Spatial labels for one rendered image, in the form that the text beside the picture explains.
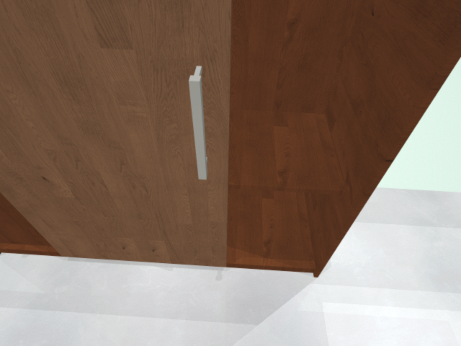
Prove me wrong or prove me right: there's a wardrobe door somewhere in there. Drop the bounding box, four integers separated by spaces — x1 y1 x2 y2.
0 0 232 267
0 193 51 246

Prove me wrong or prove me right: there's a handle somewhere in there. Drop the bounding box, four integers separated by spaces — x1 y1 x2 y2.
189 66 207 179

